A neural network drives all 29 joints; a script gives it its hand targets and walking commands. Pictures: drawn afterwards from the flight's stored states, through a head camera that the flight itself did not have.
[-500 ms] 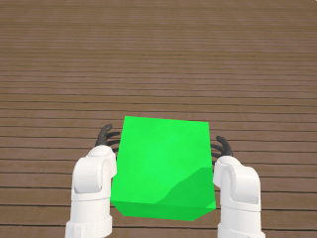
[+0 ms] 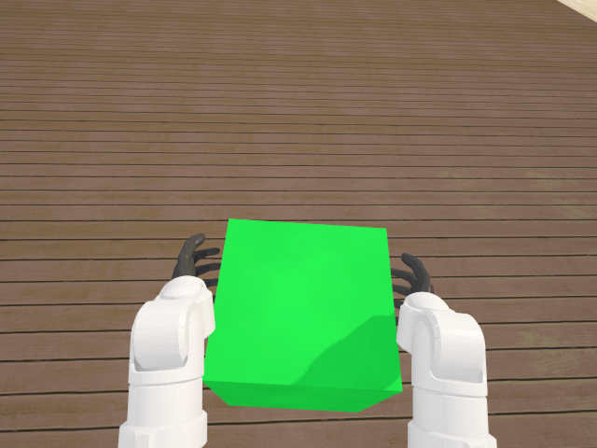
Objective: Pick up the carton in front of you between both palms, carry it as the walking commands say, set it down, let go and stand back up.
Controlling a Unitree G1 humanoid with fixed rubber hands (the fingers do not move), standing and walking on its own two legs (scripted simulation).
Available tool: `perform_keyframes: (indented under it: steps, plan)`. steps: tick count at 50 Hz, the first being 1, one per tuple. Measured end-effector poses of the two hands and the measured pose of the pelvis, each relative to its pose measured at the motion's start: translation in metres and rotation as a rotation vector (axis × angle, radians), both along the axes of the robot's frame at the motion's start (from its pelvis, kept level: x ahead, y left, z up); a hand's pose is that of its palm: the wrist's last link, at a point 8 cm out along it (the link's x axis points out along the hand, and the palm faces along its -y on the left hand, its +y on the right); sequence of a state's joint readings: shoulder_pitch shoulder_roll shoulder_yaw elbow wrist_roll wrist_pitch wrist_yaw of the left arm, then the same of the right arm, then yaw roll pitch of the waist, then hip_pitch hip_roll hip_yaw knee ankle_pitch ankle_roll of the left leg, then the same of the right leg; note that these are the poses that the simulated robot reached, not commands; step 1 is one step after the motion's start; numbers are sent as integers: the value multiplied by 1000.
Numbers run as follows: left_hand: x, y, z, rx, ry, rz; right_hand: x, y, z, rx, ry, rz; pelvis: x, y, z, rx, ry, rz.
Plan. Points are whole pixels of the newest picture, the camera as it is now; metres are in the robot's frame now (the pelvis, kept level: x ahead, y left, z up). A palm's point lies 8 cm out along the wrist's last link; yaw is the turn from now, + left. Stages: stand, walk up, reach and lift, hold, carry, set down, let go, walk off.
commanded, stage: carry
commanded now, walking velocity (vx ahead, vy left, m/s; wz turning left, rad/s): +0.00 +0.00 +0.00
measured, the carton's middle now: (299, 325) +0.32 +0.00 -0.01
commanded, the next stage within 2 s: none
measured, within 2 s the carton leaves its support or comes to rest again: neither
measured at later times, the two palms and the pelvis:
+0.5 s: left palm (213, 179) +0.51 +0.15 +0.10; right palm (387, 189) +0.51 -0.13 +0.09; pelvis +0.22 +0.00 +0.00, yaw +1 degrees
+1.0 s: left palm (218, 203) +0.53 +0.15 +0.03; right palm (382, 216) +0.52 -0.14 +0.02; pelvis +0.24 +0.00 -0.01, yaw +0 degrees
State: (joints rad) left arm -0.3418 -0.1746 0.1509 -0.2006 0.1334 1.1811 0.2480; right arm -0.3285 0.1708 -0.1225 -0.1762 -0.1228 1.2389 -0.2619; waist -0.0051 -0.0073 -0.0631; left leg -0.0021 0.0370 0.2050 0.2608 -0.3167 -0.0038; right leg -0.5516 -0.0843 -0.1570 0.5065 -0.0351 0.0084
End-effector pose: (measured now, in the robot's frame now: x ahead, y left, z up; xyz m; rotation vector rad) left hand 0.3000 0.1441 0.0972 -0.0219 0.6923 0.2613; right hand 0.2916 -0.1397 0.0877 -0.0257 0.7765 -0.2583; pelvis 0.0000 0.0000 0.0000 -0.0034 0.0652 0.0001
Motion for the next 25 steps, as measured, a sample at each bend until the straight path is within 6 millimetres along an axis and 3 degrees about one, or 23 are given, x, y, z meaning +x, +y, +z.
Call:
perform_keyframes:
  steps: [3,6,13,21,25]
  plan:
    - [46,-11,-1,14,-34,17,50,-11,-7,17,-36,16,48,-13,-15,3,-16,17]
    - [81,-19,-7,40,8,17,85,-19,-18,42,6,14,77,-19,-13,-8,-9,32]
    - [131,-16,-11,28,87,32,137,-16,-21,51,84,8,128,-22,5,21,3,44]
    - [192,-1,3,-4,-12,8,195,-1,5,-1,-17,4,192,-5,-3,6,-25,25]
    - [213,6,0,-3,8,18,220,6,4,-11,4,24,220,0,-4,13,-16,17]
